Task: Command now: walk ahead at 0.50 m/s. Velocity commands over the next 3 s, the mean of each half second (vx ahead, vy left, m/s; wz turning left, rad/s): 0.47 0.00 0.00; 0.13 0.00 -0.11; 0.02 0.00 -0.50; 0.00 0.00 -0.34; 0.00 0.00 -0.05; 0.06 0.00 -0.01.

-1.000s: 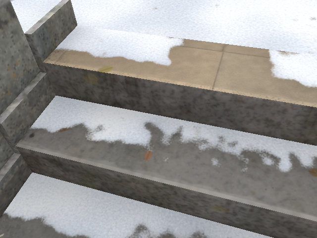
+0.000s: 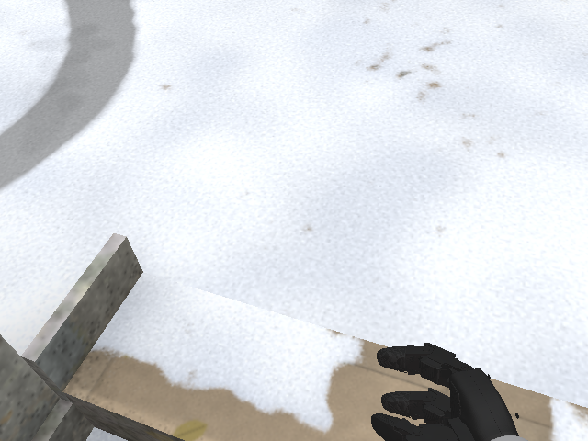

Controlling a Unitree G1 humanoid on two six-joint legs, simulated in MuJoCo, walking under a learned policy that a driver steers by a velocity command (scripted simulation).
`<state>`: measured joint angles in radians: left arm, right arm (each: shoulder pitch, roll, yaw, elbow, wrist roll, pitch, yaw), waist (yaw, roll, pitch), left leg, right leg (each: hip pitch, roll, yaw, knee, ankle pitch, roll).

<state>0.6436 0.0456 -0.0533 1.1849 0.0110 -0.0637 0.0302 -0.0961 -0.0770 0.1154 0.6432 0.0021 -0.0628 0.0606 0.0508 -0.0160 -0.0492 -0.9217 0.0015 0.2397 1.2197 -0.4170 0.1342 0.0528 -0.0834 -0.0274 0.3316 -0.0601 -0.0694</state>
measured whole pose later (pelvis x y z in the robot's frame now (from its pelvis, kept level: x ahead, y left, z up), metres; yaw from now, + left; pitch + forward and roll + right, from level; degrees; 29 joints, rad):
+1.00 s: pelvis +0.40 -0.07 +0.31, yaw -4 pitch +2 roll +0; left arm 0.37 0.14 0.01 0.93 0.02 -0.04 0.03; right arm 0.11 -0.18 -0.02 0.85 0.01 0.01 -0.05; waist 0.09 0.02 -0.09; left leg -0.54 0.04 -0.06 0.81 -0.22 -0.01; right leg -0.25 0.09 -0.07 0.40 -0.20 -0.11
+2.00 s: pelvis +0.41 -0.10 +0.30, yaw -29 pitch +1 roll +0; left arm 0.15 0.16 0.01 0.57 0.00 -0.02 -0.02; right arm 0.17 -0.21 -0.03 0.70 -0.01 0.01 0.00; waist 0.00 0.02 -0.03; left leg -0.28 0.05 -0.02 0.55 -0.28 -0.04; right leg -0.33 0.05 0.01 0.56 -0.25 -0.04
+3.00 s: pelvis +0.44 -0.10 +0.30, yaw -28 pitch +1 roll +0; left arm 0.29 0.18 0.05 0.70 -0.02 -0.03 0.00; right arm 0.31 -0.20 -0.03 0.74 0.01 -0.03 -0.01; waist -0.01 0.00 -0.05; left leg -0.23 0.00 -0.03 0.58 -0.39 0.05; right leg -0.26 0.01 0.02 0.56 -0.33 -0.04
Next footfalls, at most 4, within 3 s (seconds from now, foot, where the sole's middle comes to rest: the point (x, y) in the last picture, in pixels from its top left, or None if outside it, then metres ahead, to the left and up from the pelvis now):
0.50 right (417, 418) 0.44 -0.13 -0.47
1.16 left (314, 378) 0.51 0.05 -0.47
1.60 right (479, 431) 0.42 -0.22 -0.47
1.98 left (340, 375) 0.51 0.00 -0.47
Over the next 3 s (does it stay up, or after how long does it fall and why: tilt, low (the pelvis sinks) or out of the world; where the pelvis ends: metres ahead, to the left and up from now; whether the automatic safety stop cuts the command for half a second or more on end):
stays up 0.44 -0.10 0.30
